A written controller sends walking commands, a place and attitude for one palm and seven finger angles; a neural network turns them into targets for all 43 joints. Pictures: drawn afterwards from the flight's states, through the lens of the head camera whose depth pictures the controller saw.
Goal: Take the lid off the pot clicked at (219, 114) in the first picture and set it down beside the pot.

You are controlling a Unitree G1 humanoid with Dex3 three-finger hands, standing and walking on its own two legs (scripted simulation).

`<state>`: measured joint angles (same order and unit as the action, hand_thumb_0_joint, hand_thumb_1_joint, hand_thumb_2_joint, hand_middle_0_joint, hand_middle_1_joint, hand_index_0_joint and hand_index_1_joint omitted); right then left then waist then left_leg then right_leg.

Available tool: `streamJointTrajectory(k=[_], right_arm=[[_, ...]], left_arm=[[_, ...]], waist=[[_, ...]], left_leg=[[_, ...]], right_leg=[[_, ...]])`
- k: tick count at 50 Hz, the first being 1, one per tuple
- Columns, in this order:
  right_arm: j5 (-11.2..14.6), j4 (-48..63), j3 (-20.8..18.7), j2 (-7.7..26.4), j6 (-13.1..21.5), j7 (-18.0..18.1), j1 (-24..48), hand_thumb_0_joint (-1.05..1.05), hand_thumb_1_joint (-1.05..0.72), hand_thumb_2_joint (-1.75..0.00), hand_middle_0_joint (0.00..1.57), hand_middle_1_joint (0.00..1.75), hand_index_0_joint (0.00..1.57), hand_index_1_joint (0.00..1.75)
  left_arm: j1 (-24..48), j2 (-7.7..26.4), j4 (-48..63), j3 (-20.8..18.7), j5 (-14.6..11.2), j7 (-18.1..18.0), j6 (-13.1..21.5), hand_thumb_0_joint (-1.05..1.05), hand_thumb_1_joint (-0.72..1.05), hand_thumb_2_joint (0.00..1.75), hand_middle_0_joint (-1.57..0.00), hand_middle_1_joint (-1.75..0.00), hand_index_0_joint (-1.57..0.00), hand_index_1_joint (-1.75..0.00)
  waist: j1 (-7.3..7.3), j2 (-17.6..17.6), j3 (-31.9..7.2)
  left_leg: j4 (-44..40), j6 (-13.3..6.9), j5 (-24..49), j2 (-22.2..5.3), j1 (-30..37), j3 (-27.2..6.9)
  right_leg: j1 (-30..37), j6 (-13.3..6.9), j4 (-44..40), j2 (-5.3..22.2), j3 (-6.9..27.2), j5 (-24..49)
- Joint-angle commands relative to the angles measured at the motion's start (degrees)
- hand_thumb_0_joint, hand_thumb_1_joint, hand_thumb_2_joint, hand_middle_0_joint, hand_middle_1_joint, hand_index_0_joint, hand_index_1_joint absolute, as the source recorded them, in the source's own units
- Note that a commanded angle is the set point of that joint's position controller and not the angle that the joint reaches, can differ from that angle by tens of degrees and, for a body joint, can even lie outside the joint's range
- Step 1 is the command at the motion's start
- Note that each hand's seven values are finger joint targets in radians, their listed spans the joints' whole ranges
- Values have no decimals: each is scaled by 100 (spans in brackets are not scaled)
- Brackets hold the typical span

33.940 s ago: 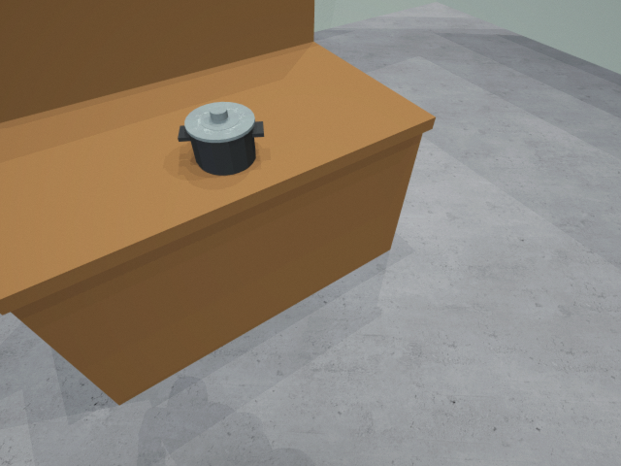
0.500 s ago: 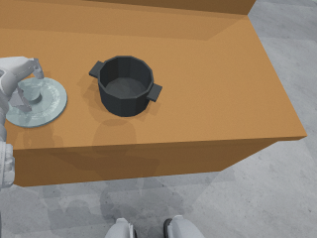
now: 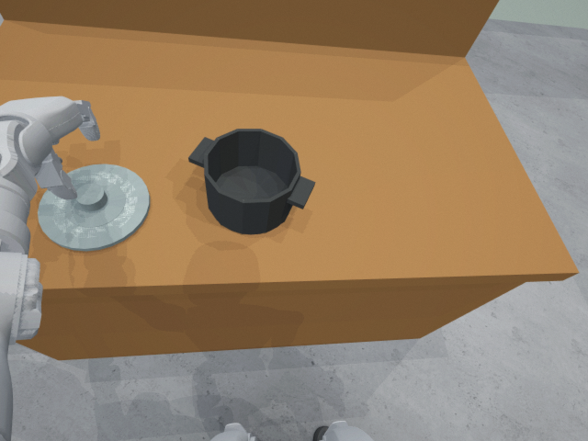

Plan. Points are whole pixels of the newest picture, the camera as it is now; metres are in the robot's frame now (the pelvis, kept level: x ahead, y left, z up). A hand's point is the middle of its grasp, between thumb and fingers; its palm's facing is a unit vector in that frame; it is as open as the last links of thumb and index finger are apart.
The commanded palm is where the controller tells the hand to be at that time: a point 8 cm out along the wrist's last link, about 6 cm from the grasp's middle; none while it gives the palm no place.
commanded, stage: raise the empty hand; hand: left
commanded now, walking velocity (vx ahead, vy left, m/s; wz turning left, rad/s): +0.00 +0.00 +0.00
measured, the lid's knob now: (91, 197) +0.49 +0.28 -0.05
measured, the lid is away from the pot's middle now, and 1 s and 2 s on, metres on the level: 0.25 0.25 0.25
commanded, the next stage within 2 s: draw the hand back to the body in 0.78 s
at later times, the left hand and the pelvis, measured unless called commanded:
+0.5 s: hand (38, 135) +0.48 +0.29 +0.10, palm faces -0.41 -0.09 -0.91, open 10.9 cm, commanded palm +0.51 +0.27 +0.16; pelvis +0.01 +0.00 +0.02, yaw +1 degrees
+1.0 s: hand (28, 125) +0.47 +0.29 +0.13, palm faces -0.39 -0.12 -0.91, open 10.9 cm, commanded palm +0.48 +0.27 +0.18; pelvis +0.01 -0.02 +0.03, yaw +2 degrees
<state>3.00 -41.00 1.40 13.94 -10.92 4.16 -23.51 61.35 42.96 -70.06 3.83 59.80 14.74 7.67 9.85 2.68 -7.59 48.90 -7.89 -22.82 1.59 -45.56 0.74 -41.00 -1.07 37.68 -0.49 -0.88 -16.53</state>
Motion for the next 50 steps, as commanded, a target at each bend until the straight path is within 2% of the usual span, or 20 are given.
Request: streamJointTrajectory(k=[1,4,6,11,15,18,20,22,25,27,28,30,33,35,38,41,43,45,48,50], right_arm=[[12,191,-399,1298,94,100,-904,0,-90,-90,20,30,20,30],[-34,183,-507,1265,133,58,-967,0,-90,-90,20,30,20,30],[-35,232,-521,1233,120,74,-936,0,-90,-90,20,30,20,30],[31,169,-449,1287,183,53,-841,0,-90,-90,20,30,20,30],[-2,137,-537,1233,215,12,-873,0,-90,-90,20,30,20,30],[-7,177,-523,1243,229,23,-815,0,-90,-90,20,30,20,30],[33,200,-450,1262,234,53,-734,0,-90,-90,20,30,20,30],[63,160,-439,1279,265,44,-697,0,-90,-90,20,30,20,30],[-13,174,-528,1243,316,30,-805,0,-90,-90,20,30,20,30],[-1,259,-490,1208,315,72,-746,0,-90,-90,20,30,20,30],[16,290,-460,1225,325,97,-729,0,-90,-90,20,30,20,30],[69,254,-401,1238,332,107,-589,0,-90,-90,20,30,20,30],[87,233,-422,1284,404,64,-538,0,-90,-90,20,30,20,30],[40,265,-483,1232,363,76,-639,0,-90,-90,20,30,20,30],[40,337,-441,1219,358,131,-613,0,-90,-90,20,30,20,30],[117,307,-390,1255,305,145,-450,0,-90,-90,20,30,20,30],[78,228,-462,1267,290,106,-474,0,-90,-90,20,30,20,30],[16,281,-518,1188,250,97,-568,0,-90,-90,20,30,20,30],[24,493,-426,1203,193,169,-414,0,-90,-90,20,30,20,30],[61,492,-407,1157,166,157,-246,0,-90,-90,20,30,20,30]], left_arm=[[2713,1274,826,-108,-5,-237,-108,0,7,49,-30,-96,-30,-96],[3061,1412,1547,-286,46,-217,-64,0,7,49,-30,-96,-30,-96],[2952,1454,1632,-383,-30,-183,-61,0,7,49,-30,-96,-30,-96],[2768,1301,936,-178,-116,-146,-199,0,7,49,-30,-96,-30,-96],[3099,969,1524,22,-72,-54,-160,0,7,49,-30,-96,-30,-96],[2857,1265,1413,-264,-188,37,-113,0,7,49,-30,-96,-30,-96],[2717,1355,939,-255,-191,5,-178,0,7,49,-30,-96,-30,-96],[2982,933,957,152,-190,-2,-266,0,7,49,-30,-96,-30,-96],[3488,1240,1895,-106,-107,40,-172,0,7,49,-30,-96,-30,-96],[3017,1637,1552,-481,-133,59,-122,0,7,49,-30,-96,-30,-96],[2932,1866,1530,-644,-174,87,-70,0,7,49,-30,-96,-30,-96],[2688,1460,798,-255,-202,96,-204,0,7,49,-30,-96,-30,-96],[3004,960,989,218,-216,199,-302,0,7,49,-30,-96,-30,-96],[3317,1344,1633,-85,-108,259,-193,0,7,49,-30,-96,-30,-96],[2645,1835,1249,-547,-229,387,1,0,7,49,-30,-96,-30,-96],[2537,1182,806,71,-333,466,-80,0,7,49,-30,-96,-30,-96],[3232,925,1579,322,-293,484,-38,0,7,49,-30,-96,-30,-96],[3230,1370,2030,-119,-207,446,82,0,7,49,-30,-96,-30,-96],[2285,2482,1849,-1131,-346,362,318,0,7,49,-30,-96,-30,-96],[2140,1785,1658,-593,-398,347,231,0,7,49,-30,-96,-30,-96]], waist=[[56,921,-1905],[-59,1423,-2555],[-57,1315,-2788],[-35,810,-1859],[-61,1293,-2250],[-123,1056,-2285],[-88,598,-1900],[-19,493,-1517],[-118,1203,-2429],[-158,888,-2532],[-203,795,-2476],[-143,338,-1755],[-129,572,-1411],[-149,1012,-2171],[-204,510,-2180],[-116,195,-1390],[-90,764,-1617],[-157,1186,-2245],[-381,674,-2509],[-332,556,-2035]], left_leg=[[-801,733,3096,-442,3175,-986],[-788,919,4081,-543,4085,-1212],[-780,928,4425,-517,4255,-1169],[-1078,773,3210,-442,3465,-975],[-1054,950,4257,-543,4356,-1263],[-1080,883,4260,-455,4218,-1090],[-1212,749,3337,-363,3587,-921],[-1372,661,2670,-369,3354,-891],[-1258,827,4195,-414,4426,-1046],[-1199,798,4431,-348,4308,-917],[-1243,787,4451,-326,4145,-872],[-1405,654,3299,-285,3435,-682],[-1547,573,2890,-305,3437,-644],[-1392,706,4091,-309,4194,-811],[-1316,614,4304,-251,3924,-673],[-1546,474,2873,-230,3197,-511],[-1503,559,3395,-307,3777,-613],[-1344,693,4461,-309,4462,-752],[-1396,571,4164,-194,3918,-604],[-1573,514,3536,-194,3597,-509]], right_leg=[[-562,-188,-303,-402,-405,443],[-536,-202,-329,-390,-381,674],[-305,-184,-399,-395,-366,906],[-155,-186,-587,-365,-385,573],[-343,-188,-606,-380,-369,760],[10,-193,-702,-359,-321,940],[275,-179,-762,-350,-316,796],[184,-186,-839,-322,-332,580],[348,-211,-839,-335,-291,1114],[709,-188,-847,-350,-289,1369],[864,-199,-876,-326,-258,1481],[866,-170,-948,-311,-299,1157],[678,-209,-1068,-261,-286,938],[799,-215,-1006,-304,-280,1362],[1154,-170,-1020,-311,-253,1670],[999,-167,-1091,-268,-304,1141],[691,-196,-1101,-263,-321,1138],[754,-202,-1046,-331,-316,1400],[1603,-205,-1017,-265,-235,1752],[1523,-194,-1113,-243,-276,1579]])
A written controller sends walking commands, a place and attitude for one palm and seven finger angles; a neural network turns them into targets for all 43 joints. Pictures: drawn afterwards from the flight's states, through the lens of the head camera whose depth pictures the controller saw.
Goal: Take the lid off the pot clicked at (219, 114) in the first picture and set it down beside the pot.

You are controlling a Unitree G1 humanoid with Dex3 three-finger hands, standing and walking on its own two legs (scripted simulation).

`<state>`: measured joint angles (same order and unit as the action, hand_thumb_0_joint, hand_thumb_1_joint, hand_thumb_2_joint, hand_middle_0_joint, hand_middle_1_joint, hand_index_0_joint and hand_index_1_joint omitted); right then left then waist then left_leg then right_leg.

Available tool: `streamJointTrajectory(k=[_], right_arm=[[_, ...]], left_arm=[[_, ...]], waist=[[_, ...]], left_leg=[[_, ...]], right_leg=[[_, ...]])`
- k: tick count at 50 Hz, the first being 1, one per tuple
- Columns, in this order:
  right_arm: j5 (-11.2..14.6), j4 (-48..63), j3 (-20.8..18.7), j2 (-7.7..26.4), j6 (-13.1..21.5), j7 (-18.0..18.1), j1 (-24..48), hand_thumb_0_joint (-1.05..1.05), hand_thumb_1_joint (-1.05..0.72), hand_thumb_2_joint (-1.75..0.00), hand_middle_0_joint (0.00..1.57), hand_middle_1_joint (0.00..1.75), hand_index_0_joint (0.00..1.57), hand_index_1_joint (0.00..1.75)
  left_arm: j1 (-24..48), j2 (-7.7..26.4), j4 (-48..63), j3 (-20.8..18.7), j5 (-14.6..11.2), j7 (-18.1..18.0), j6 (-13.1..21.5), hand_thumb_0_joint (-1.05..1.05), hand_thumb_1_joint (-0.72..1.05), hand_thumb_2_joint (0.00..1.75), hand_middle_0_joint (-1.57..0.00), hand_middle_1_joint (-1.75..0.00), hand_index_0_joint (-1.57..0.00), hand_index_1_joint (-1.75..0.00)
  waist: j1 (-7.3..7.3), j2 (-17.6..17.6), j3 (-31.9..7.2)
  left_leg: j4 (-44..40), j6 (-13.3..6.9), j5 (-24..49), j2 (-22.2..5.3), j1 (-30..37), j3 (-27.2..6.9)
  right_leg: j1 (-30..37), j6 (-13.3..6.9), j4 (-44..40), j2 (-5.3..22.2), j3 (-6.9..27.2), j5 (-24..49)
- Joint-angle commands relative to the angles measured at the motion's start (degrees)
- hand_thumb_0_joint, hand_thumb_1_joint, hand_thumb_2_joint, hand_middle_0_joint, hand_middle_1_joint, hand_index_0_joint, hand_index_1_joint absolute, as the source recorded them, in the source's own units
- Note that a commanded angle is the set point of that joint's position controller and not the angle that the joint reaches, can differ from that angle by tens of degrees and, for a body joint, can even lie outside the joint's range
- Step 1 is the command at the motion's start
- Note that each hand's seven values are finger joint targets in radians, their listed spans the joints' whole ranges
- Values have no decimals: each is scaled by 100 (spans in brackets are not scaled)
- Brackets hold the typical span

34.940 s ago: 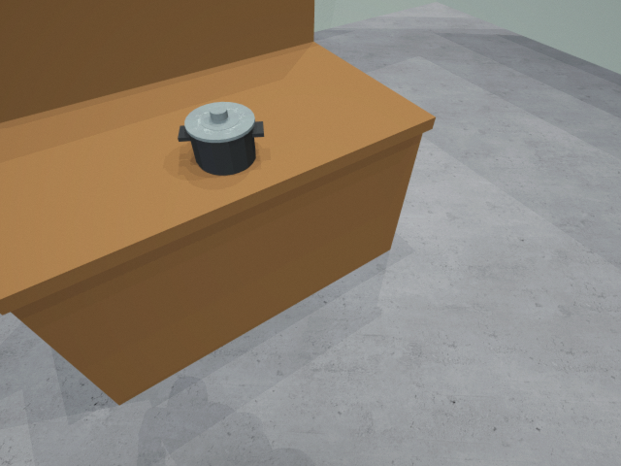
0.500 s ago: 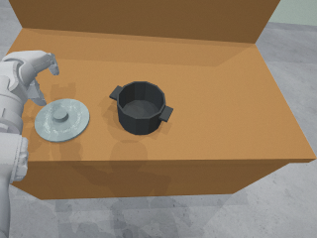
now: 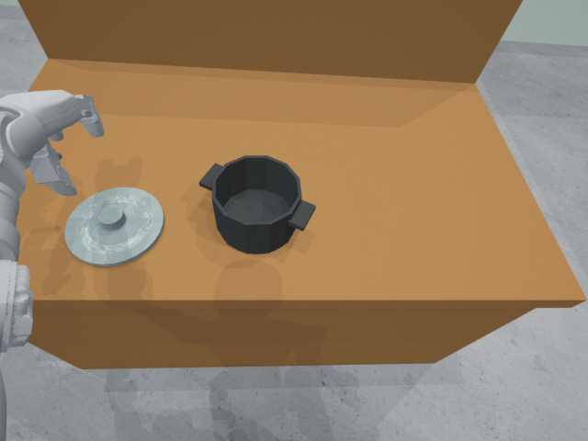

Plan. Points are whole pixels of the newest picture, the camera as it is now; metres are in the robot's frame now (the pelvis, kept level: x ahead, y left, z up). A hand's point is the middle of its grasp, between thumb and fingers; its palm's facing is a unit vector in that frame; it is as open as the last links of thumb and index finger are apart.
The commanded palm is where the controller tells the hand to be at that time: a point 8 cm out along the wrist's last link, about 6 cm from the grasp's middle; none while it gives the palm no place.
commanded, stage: draw the hand back to the body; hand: left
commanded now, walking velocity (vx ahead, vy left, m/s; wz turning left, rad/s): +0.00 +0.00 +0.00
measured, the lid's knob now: (112, 217) +0.49 +0.29 -0.07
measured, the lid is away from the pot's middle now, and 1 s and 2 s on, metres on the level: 0.25 0.25 0.25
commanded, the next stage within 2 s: none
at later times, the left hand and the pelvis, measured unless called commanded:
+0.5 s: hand (87, 171) +0.43 +0.24 +0.12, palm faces +0.03 -0.77 -0.64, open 10.9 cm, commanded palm +0.39 +0.27 +0.16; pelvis +0.00 -0.02 +0.01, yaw +1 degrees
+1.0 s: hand (93, 192) +0.36 +0.20 +0.16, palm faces +0.40 -0.87 -0.30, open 9.3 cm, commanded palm +0.31 +0.24 +0.17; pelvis +0.02 -0.07 +0.02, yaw +2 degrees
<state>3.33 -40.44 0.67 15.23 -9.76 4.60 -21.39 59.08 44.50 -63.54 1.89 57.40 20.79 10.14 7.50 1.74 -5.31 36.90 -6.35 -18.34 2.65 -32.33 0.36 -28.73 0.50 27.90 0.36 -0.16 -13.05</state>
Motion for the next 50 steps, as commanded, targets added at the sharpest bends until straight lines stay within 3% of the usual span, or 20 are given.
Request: streamJointTrajectory(k=[1,3,7,8,10,13,14,18,19,20,21,23,25,28,32,35,39,43,46,50], right_arm=[[39,430,-351,1019,45,60,-401,0,-90,-90,20,30,20,30],[25,484,-411,1014,5,-14,-325,0,-90,-90,20,30,20,30],[14,688,-387,978,-74,8,-188,0,-90,-90,20,30,20,30],[26,704,-372,999,-74,12,-150,0,-90,-90,20,30,20,30],[48,700,-352,966,-100,-5,0,0,-90,-90,20,30,20,30],[72,802,-383,961,-118,-90,196,0,-90,-90,20,30,20,30],[53,837,-387,946,-141,-89,177,0,-90,-90,20,30,20,30],[65,991,-355,926,-160,-88,415,0,-90,-90,20,30,20,30],[137,1131,-236,498,46,-15,-364,0,-90,-90,20,30,20,30],[163,1100,-175,675,208,26,-20,0,-90,-90,20,30,20,30],[161,1121,-167,681,315,72,96,0,-90,-90,20,30,20,30],[96,1083,-140,860,511,108,268,0,-90,-90,20,30,20,30],[37,1028,-147,841,703,82,218,0,-90,-90,20,30,20,30],[-29,856,-140,879,889,19,283,0,-90,-90,20,30,20,30],[-58,1037,-146,731,1160,-132,481,0,-90,-90,20,30,20,30],[-91,1083,-201,745,1249,-201,581,0,-90,-90,20,30,20,30],[-67,1056,-217,779,1235,-170,730,0,-90,-90,20,30,20,30],[-30,1012,-213,767,1284,-107,976,0,-90,-90,20,30,20,30],[-28,1051,-181,677,1424,-125,1089,0,-90,-90,20,30,20,30],[-18,981,-164,686,1374,-98,1220,0,-90,-90,20,30,20,30]], left_arm=[[2250,1267,904,-131,-167,-260,-86,0,7,49,-30,-96,-30,-96],[2553,1236,1689,-108,-131,-267,-58,0,7,49,-30,-96,-30,-96],[1872,1895,1815,-793,-243,-313,34,0,7,49,-30,-96,-30,-96],[1741,1933,1768,-833,-306,-318,67,0,7,49,-30,-96,-30,-96],[1521,1447,1589,-487,-371,-298,17,0,7,49,-30,-96,-30,-96],[1595,1219,2101,-289,-378,-281,-3,0,7,49,-30,-96,-30,-96],[1579,1398,2339,-447,-338,-309,15,0,7,49,-30,-96,-30,-96],[941,1608,2470,-806,-524,-329,97,0,7,49,-30,-96,-30,-96],[994,-542,2151,-875,-3913,-1062,57,0,7,49,-30,-96,-30,-96],[904,-531,2397,-693,-4303,-1389,35,0,7,49,-30,-96,-30,-96],[750,-598,2526,-723,-4385,-1590,9,0,7,49,-30,-96,-30,-96],[589,-30,2845,-1468,-5068,-1919,39,0,7,49,-30,-96,-30,-96],[854,188,3313,-1803,-5251,-2174,93,0,9,50,-30,-94,-30,-94],[564,293,3472,-2108,-5417,-2406,65,0,15,53,-29,-89,-29,-89],[-716,-342,4276,-2007,-5664,-2474,13,0,23,57,-28,-82,-28,-82],[-1633,-434,4874,-2149,-5783,-2504,-50,0,29,60,-27,-78,-27,-78],[-2013,-623,5152,-2076,-5877,-2529,-191,0,38,64,-26,-71,-26,-71],[-2169,-368,5887,-2322,-5918,-2586,-209,0,46,68,-25,-64,-25,-64],[-2456,-594,6537,-2204,-5951,-2626,-212,0,52,71,-24,-60,-24,-60],[-3373,-766,5926,-2292,-6017,-2657,-390,0,61,76,-23,-53,-23,-53]], waist=[[-78,741,-1906],[-138,1123,-2149],[-238,697,-2535],[-249,628,-2380],[-208,462,-1897],[-257,722,-1708],[-288,778,-2006],[-384,468,-1975],[-17,257,-981],[-167,106,-910],[-196,81,-811],[-366,-149,-1206],[-383,277,-1532],[-458,735,-1111],[-596,1188,-1163],[-648,624,-1304],[-597,-4,-1024],[-623,251,-972],[-678,612,-1236],[-697,-28,-615]], left_leg=[[-415,381,2982,-333,2237,-483],[-389,476,3626,-394,2777,-580],[-439,331,3600,-291,2728,-534],[-489,314,3524,-279,2603,-510],[-620,288,3112,-297,2404,-473],[-705,335,3052,-346,2589,-533],[-708,353,3240,-325,2802,-584],[-757,273,3201,-285,2716,-546],[-957,564,2155,-706,3288,-725],[-1256,562,1391,-853,3474,-1010],[-1406,544,954,-883,3474,-1096],[-1380,478,1220,-805,3288,-899],[-1237,538,2110,-705,3384,-713],[-1224,686,2512,-697,3226,-652],[-1124,727,3189,-698,3356,-595],[-1007,655,3772,-716,3335,-509],[-1102,505,3339,-619,2917,-291],[-1044,423,2921,-559,2921,-207],[-1021,400,3195,-498,3227,-199],[-1108,387,2433,-443,2768,-90]], right_leg=[[63,-359,-183,-327,-398,1015],[-24,-387,-202,-324,-403,1072],[715,-343,-255,-301,-308,1429],[751,-357,-277,-266,-288,1481],[607,-341,-332,-270,-374,1253],[430,-374,-398,-221,-370,972],[547,-372,-385,-254,-366,1030],[914,-371,-445,-186,-322,1236],[512,-463,-433,-69,-457,642],[443,-444,-572,-31,-336,213],[450,-453,-611,-14,-312,65],[1022,-443,-672,66,-207,410],[1414,-442,-667,55,-183,953],[1481,-440,-635,70,-255,1089],[1752,-432,-587,62,-325,1391],[2068,-379,-549,44,-344,1870],[2260,-297,-546,34,-304,2204],[2437,-302,-533,111,-263,2352],[2506,-294,-565,91,-244,2518],[2422,-255,-572,79,-270,2396]])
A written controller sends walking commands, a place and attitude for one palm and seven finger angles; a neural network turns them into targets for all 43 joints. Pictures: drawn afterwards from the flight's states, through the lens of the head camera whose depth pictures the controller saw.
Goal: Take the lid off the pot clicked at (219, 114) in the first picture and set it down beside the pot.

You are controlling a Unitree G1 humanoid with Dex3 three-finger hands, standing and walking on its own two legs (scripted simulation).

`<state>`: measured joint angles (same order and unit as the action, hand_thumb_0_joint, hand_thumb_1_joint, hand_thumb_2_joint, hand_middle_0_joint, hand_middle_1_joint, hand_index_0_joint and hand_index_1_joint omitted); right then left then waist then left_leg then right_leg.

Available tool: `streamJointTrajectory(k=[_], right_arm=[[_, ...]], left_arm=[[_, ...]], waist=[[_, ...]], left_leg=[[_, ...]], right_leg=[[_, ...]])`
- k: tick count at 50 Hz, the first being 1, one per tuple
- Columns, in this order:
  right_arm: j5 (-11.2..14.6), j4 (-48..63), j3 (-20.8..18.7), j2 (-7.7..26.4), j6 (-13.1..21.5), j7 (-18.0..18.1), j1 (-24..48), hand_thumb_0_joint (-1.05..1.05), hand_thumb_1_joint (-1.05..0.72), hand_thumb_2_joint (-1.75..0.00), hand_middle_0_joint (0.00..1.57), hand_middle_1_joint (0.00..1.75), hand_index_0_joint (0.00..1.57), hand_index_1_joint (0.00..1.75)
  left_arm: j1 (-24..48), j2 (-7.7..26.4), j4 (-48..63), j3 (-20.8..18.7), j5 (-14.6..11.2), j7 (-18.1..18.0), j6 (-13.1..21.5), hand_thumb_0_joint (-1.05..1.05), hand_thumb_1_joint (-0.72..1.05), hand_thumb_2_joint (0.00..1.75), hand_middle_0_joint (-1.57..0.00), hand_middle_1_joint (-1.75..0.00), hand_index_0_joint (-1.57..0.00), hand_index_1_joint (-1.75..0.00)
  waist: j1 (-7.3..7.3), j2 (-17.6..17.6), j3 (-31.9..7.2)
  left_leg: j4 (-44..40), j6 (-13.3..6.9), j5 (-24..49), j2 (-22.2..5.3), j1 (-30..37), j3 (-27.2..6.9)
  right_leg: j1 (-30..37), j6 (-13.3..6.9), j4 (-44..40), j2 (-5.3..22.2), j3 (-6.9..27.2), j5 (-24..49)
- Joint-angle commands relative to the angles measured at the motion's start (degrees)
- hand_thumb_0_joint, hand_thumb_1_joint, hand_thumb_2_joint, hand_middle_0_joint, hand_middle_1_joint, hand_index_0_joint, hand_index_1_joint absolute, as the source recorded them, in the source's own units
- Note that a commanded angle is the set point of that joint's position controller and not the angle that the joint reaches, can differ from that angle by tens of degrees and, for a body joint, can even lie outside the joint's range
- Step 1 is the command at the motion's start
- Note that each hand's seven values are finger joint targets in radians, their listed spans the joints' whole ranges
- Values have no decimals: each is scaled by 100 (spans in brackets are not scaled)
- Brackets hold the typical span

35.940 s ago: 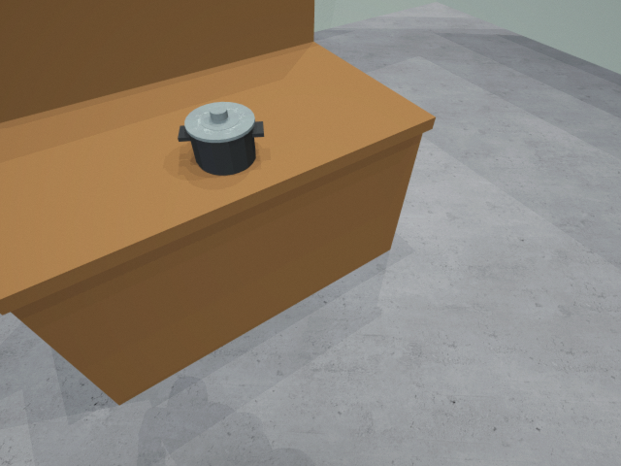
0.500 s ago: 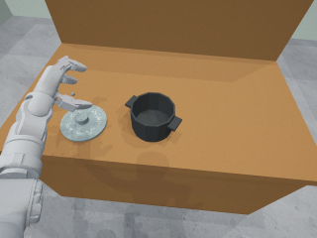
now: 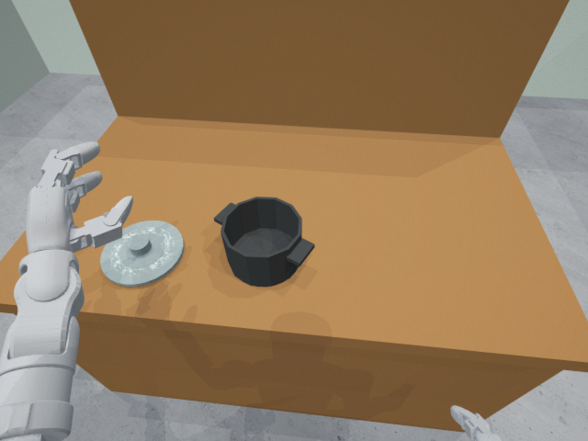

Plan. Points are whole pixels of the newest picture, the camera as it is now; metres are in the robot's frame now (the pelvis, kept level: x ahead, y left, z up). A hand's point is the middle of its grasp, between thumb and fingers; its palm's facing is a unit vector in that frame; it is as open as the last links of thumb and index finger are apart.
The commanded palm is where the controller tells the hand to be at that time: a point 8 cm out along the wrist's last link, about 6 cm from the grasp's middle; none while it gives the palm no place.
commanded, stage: draw the hand back to the body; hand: left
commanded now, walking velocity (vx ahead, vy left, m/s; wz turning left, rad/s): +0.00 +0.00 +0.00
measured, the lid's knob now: (139, 244) +0.48 +0.34 -0.09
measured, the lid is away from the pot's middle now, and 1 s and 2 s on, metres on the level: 0.25 0.25 0.25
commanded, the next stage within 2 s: step back with the hand held close in 1.14 s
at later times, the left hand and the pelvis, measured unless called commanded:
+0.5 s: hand (84, 285) +0.24 +0.24 +0.15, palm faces +0.43 -0.85 -0.31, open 7.5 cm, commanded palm +0.19 +0.27 +0.17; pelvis -0.02 -0.03 +0.00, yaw +1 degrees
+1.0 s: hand (41, 365) +0.16 +0.24 +0.15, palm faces +0.39 -0.84 -0.38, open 7.4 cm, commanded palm +0.10 +0.28 +0.17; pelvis -0.02 +0.00 +0.00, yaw +0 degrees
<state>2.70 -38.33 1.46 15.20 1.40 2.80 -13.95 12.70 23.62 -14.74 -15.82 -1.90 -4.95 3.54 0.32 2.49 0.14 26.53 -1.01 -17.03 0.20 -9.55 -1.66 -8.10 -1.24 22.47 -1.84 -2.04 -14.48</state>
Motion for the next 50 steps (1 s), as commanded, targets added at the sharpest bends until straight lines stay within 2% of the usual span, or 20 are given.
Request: streamJointTrajectory(k=[1,3,4,8,9,11,14,16,18,19,20,26,28,33,36,39,43,46,49,50], right_arm=[[56,801,-231,686,245,96,544,0,-90,-90,20,30,20,30],[59,839,-211,673,283,112,692,0,-90,-90,20,30,20,30],[58,912,-176,617,316,117,772,0,-90,-90,20,30,20,30],[45,906,-159,600,385,118,893,0,-90,-90,20,30,20,30],[40,943,-139,550,399,117,916,0,-90,-90,20,30,20,30],[50,952,-149,561,403,113,966,0,-90,-90,20,30,20,30],[66,998,-125,520,422,115,1069,0,-90,-90,20,30,20,30],[64,1029,-103,504,468,122,1160,0,-90,-90,20,30,20,30],[47,1023,-108,510,543,126,1186,0,-90,-90,20,30,20,30],[19,1032,-104,474,571,133,1181,0,-90,-90,20,30,20,30],[12,1032,-100,477,582,130,1194,0,-90,-90,20,30,20,30],[28,1083,-115,440,689,128,1297,0,-90,-90,20,30,20,30],[12,1061,-126,461,731,136,1299,0,-90,-90,20,30,20,30],[-29,1068,-140,425,818,149,1313,0,-90,-90,20,30,20,30],[-25,1120,-126,395,865,153,1355,0,-90,-90,20,30,20,30],[-53,1170,-140,376,954,140,1340,0,-90,-90,20,30,20,30],[-80,1119,-163,381,953,131,1299,0,-90,-90,20,30,20,30],[-68,1179,-166,332,927,136,1355,0,-90,-90,20,30,20,30],[-77,1252,-160,316,953,125,1376,0,-90,-90,20,30,20,30],[-82,1188,-161,329,935,143,1356,0,-90,-90,20,30,20,30]], left_arm=[[1244,1313,1153,-518,-121,-75,264,0,63,77,-23,-51,-23,-51],[1377,1500,1663,-612,-136,-81,341,0,67,79,-23,-48,-23,-48],[1513,1344,1902,-461,-124,-75,376,0,69,80,-22,-46,-22,-46],[921,1569,2166,-792,-176,-128,395,0,77,84,-21,-40,-21,-40],[810,1300,2150,-620,-186,-116,383,0,80,85,-21,-38,-21,-38],[358,1257,2059,-704,-241,-112,341,0,84,87,-21,-35,-21,-35],[191,1042,2213,-539,-266,-74,347,0,90,90,-20,-30,-20,-30],[250,1057,2584,-527,-274,-83,391,0,90,90,-20,-30,-20,-30],[167,1376,3021,-798,-280,-132,470,0,90,90,-20,-30,-20,-30],[20,1319,3083,-823,-261,-149,497,0,90,90,-20,-30,-20,-30],[-305,1298,2943,-896,-279,-158,483,0,90,90,-20,-30,-20,-30],[-1173,784,3302,-576,-334,-106,525,0,90,90,-20,-30,-20,-30],[-1278,1002,3573,-762,-332,-121,589,0,90,90,-20,-30,-20,-30],[-1938,1039,4020,-931,-333,-146,661,0,90,90,-20,-30,-20,-30],[-2306,624,4130,-583,-333,-103,645,0,90,90,-20,-30,-20,-30],[-2609,730,4800,-667,-289,-129,738,0,90,90,-20,-30,-20,-30],[-3219,877,4931,-923,-294,-162,701,0,90,90,-20,-30,-20,-30],[-3665,504,5057,-664,-295,-123,647,0,90,90,-20,-30,-20,-30],[-3837,387,5566,-489,-252,-102,666,0,90,90,-20,-30,-20,-30],[-3851,493,5332,-620,-255,-134,617,0,90,90,-20,-30,-20,-30]], waist=[[12,-193,-1109],[7,12,-1088],[10,170,-1265],[-70,119,-1138],[-60,110,-1200],[-98,-179,-1024],[-73,-123,-797],[-90,72,-767],[-120,176,-832],[-143,223,-1003],[-184,7,-898],[-187,51,-562],[-195,-40,-469],[-251,44,-497],[-231,42,-298],[-274,284,-535],[-304,66,-374],[-303,14,-257],[-277,196,-316],[-284,72,-239]], left_leg=[[-107,-158,2071,-180,403,128],[-110,-167,1896,-155,458,120],[-182,-168,1889,-104,554,142],[-109,-182,1797,-121,567,125],[-178,-177,1769,-90,573,158],[-145,-192,1603,-124,489,158],[-189,-197,1367,-78,437,181],[-180,-195,1241,-94,523,142],[-164,-201,1230,-97,582,112],[-185,-214,1296,-61,629,143],[-169,-205,1289,-92,562,121],[-232,-203,982,-107,538,124],[-253,-195,904,-118,488,74],[-226,-196,931,-125,521,69],[-274,-189,794,-133,484,59],[-326,-177,875,-125,553,28],[-281,-156,1023,-161,443,-6],[-284,-163,1047,-182,433,12],[-315,-147,1063,-184,454,-14],[-333,-145,994,-199,406,-37]], right_leg=[[370,-67,-40,317,-80,2459],[398,-63,-69,360,-38,2364],[410,-49,-80,318,-25,2246],[432,-45,-102,360,4,2265],[441,-23,-103,326,-2,2193],[359,-2,-137,351,-7,2086],[220,23,-229,342,29,1797],[117,8,-277,361,19,1548],[163,2,-318,380,70,1506],[262,6,-307,354,85,1545],[240,5,-304,362,42,1519],[-9,16,-436,369,43,1012],[-39,12,-461,379,33,869],[-28,6,-506,403,66,814],[-169,9,-528,382,33,569],[-30,-16,-466,377,32,628],[-33,-29,-418,391,9,816],[-120,-23,-418,382,-11,805],[-116,-34,-378,369,-20,770],[-160,-28,-384,361,-45,693]])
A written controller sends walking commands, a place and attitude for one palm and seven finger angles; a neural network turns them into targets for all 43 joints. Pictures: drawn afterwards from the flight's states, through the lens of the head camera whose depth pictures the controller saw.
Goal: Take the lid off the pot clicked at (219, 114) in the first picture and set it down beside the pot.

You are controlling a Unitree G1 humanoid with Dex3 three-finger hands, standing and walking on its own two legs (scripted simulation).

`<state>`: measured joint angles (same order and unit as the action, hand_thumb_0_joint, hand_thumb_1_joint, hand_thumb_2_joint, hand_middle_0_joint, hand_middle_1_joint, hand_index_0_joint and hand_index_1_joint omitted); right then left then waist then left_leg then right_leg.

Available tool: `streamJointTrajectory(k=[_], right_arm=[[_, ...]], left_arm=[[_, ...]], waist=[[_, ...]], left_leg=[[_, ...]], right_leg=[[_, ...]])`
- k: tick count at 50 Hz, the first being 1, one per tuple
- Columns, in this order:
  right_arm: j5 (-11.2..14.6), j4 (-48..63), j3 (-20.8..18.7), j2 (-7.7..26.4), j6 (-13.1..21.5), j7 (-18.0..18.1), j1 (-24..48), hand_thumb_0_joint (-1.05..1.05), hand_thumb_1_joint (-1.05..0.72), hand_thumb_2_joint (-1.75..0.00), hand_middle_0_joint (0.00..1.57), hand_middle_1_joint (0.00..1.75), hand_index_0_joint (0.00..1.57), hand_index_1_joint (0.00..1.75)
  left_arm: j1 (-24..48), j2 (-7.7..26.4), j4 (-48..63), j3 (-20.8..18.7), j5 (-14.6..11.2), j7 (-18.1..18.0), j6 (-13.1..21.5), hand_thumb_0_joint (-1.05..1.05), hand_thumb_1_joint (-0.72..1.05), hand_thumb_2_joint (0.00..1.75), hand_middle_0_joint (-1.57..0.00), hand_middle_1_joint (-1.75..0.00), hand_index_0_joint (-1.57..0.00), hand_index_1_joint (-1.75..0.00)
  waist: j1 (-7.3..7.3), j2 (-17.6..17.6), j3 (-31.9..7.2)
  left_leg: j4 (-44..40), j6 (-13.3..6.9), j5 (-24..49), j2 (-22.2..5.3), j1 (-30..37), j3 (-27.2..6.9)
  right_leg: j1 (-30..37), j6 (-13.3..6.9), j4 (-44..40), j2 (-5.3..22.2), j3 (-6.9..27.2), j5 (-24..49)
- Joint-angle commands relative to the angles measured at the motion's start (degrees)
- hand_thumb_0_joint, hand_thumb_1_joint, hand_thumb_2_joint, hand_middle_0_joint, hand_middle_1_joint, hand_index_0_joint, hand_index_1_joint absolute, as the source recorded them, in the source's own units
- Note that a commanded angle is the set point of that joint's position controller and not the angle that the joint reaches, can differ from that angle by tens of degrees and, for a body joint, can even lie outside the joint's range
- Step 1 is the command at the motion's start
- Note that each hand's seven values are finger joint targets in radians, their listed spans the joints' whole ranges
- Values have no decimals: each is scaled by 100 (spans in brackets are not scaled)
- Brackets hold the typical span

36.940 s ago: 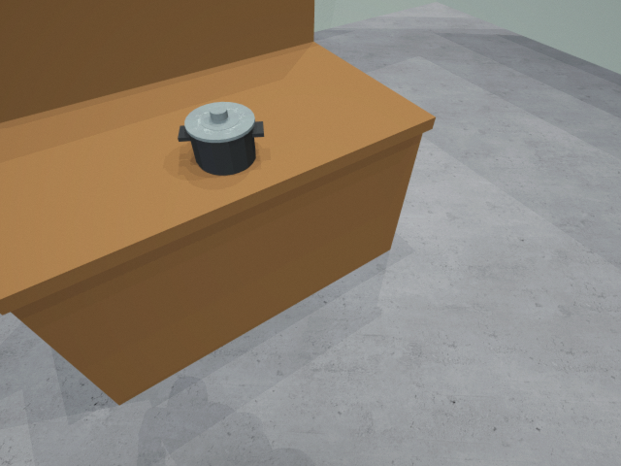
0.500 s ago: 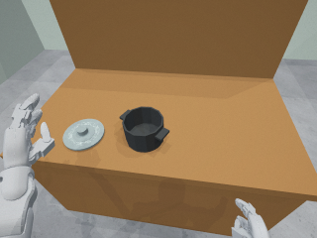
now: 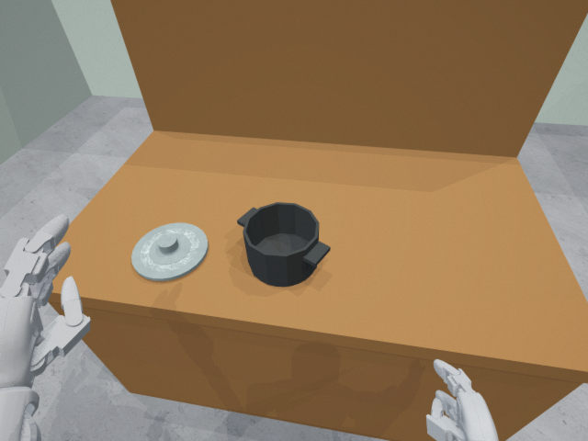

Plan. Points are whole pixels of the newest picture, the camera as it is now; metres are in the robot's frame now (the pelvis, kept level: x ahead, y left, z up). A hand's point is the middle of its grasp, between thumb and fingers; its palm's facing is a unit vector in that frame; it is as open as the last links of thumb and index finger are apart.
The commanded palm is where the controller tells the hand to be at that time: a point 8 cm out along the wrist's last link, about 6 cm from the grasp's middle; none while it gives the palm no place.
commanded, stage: draw the hand back to the body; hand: left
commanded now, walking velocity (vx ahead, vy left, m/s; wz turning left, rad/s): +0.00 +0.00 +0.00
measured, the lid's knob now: (168, 243) +0.51 +0.34 -0.09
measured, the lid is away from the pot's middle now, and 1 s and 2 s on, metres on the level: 0.25 0.25 0.25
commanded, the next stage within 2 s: step back with the hand held close in 0.14 s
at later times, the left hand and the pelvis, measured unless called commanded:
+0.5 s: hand (72, 307) +0.20 +0.27 +0.15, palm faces +0.29 -0.85 -0.44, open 7.4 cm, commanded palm +0.12 +0.31 +0.17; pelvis -0.01 +0.03 +0.00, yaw -1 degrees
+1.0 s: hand (42, 379) +0.13 +0.26 +0.15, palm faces +0.26 -0.85 -0.45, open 7.4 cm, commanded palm +0.07 +0.31 +0.17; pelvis -0.06 +0.03 -0.01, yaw +1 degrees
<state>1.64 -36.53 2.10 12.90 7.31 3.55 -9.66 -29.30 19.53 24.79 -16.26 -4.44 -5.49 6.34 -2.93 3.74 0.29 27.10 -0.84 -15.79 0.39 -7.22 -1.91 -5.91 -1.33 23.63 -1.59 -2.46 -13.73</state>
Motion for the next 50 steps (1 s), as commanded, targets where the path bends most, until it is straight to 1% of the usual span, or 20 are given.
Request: streamJointTrajectory(k=[1,3,9,11,12,13,15,16,19,21,26,28,31,35,39,41,44,46,48,50], right_arm=[[25,1036,-227,567,346,77,925,0,-90,-90,20,30,20,30],[21,991,-216,593,339,98,894,0,-90,-90,20,30,20,30],[11,1059,-181,555,271,71,902,0,-90,-90,20,30,20,30],[4,1077,-175,577,287,54,905,0,-90,-90,20,30,20,30],[-14,1060,-176,574,296,56,881,0,-90,-90,20,30,20,30],[10,1326,-121,675,148,81,710,0,-90,-90,20,30,20,30],[-56,1113,-234,571,112,82,678,0,-90,-90,20,30,20,30],[-65,1112,-287,600,74,48,622,0,-90,-90,20,30,20,30],[-65,1156,-313,663,46,-41,640,0,-90,-90,20,30,20,30],[-67,1218,-382,724,3,-94,628,0,-90,-90,20,30,20,30],[-32,1439,-538,723,-138,-138,559,0,-90,-90,20,30,20,30],[4,1490,-576,741,-167,-105,572,0,-90,-90,20,30,20,30],[-37,1479,-594,686,-158,-62,479,0,-90,-90,20,30,20,30],[-103,1328,-619,678,-61,-70,306,0,-90,-90,20,30,20,30],[-81,1243,-602,681,-36,-96,223,0,-90,-90,20,30,20,30],[-57,1253,-624,747,-65,-95,199,0,-90,-90,20,30,20,30],[30,1402,-622,661,-145,-78,264,0,-90,-90,20,30,20,30],[31,1455,-633,629,-174,-62,272,0,-90,-90,20,30,20,30],[25,1458,-612,629,-191,-34,252,0,-90,-90,20,30,20,30],[-1,1463,-567,626,-178,0,317,0,-90,-90,20,30,20,30]], left_arm=[[447,896,1551,-554,-6,-93,335,0,90,90,-20,-30,-20,-30],[682,1158,1613,-783,15,-149,335,0,90,90,-20,-30,-20,-30],[390,621,1464,-309,35,-80,200,0,90,90,-20,-30,-20,-30],[485,800,1722,-418,39,-108,210,0,90,90,-20,-30,-20,-30],[456,939,1685,-575,43,-141,202,0,90,90,-20,-30,-20,-30],[1577,2027,2203,-1769,-61,-186,593,0,90,90,-20,-30,-20,-30],[932,1635,1577,-1566,31,-129,661,0,90,90,-20,-30,-20,-30],[654,1344,1436,-1352,38,-70,653,0,90,90,-20,-30,-20,-30],[17,887,1544,-973,44,58,781,0,90,90,-20,-30,-20,-30],[-379,868,1844,-937,55,96,841,0,90,90,-20,-30,-20,-30],[-974,1385,2603,-1493,100,23,1020,0,90,90,-20,-30,-20,-30],[-1003,1706,2834,-1806,88,-55,1055,0,90,90,-20,-30,-20,-30],[-1103,1562,2848,-1731,44,-68,1073,0,90,90,-20,-30,-20,-30],[-1002,1403,2565,-1592,74,-71,1052,0,90,90,-20,-30,-20,-30],[-797,1136,2153,-1324,79,-42,1025,0,90,90,-20,-30,-20,-30],[-706,1132,2072,-1286,99,-25,998,0,90,90,-20,-30,-20,-30],[-894,1154,2039,-1278,70,-41,974,0,90,90,-20,-30,-20,-30],[-832,1298,2259,-1346,40,-88,1014,0,90,90,-20,-30,-20,-30],[-734,1522,2580,-1437,25,-182,1048,0,90,90,-20,-30,-20,-30],[-706,1455,2759,-1350,28,-246,1093,0,90,90,-20,-30,-20,-30]], waist=[[46,45,-268],[56,-5,-187],[73,-51,-192],[32,225,-234],[-5,151,-294],[123,353,543],[134,-1059,524],[175,-1259,430],[225,-119,-247],[190,324,-643],[226,-61,-1466],[247,6,-1494],[254,575,-1125],[302,767,-584],[339,257,-345],[337,-95,-508],[369,-737,-702],[414,-943,-640],[456,-789,-566],[477,-522,-417]], left_leg=[[-386,-159,871,-211,188,-24],[-416,-133,823,-225,133,-98],[-465,-123,954,-231,113,-140],[-492,-105,975,-246,104,-179],[-501,-104,1020,-254,100,-206],[-615,-270,228,-406,-538,-406],[-326,-303,249,-332,-643,-382],[-143,-291,453,-326,-539,-371],[-199,-311,1164,-449,-447,-348],[-227,-360,1965,-625,-434,-468],[39,-363,3102,-842,-325,-615],[-6,-360,3048,-933,-457,-724],[-237,-380,3313,-1100,-543,-931],[-490,-452,2888,-1322,-888,-1075],[-254,-434,2426,-1257,-1004,-992],[-35,-373,2065,-1144,-1121,-916],[413,-260,331,-679,-1406,-630],[840,-205,-621,-421,-1366,-491],[1124,-143,-1002,-299,-1350,-446],[1065,-169,-1019,-334,-1307,-520]], right_leg=[[-364,-28,-501,343,19,620],[-375,-55,-474,325,8,561],[-351,-52,-372,302,-46,607],[-294,-73,-328,315,-41,629],[-233,-80,-316,317,-56,666],[-617,-45,-483,496,355,776],[-580,-41,-658,643,714,970],[-587,-57,-647,749,810,1204],[-176,-5,-186,832,625,1844],[29,72,93,766,451,2102],[281,65,491,766,371,2291],[211,54,651,738,362,1921],[-240,140,854,546,142,686],[-535,176,1014,471,66,-391],[-537,150,509,576,87,-49],[-320,98,356,658,135,605],[-386,-195,217,1132,565,950],[-900,-405,-164,1537,1034,418],[-1265,-566,-394,1776,1295,-236],[-1559,-517,-313,1709,1108,-451]])
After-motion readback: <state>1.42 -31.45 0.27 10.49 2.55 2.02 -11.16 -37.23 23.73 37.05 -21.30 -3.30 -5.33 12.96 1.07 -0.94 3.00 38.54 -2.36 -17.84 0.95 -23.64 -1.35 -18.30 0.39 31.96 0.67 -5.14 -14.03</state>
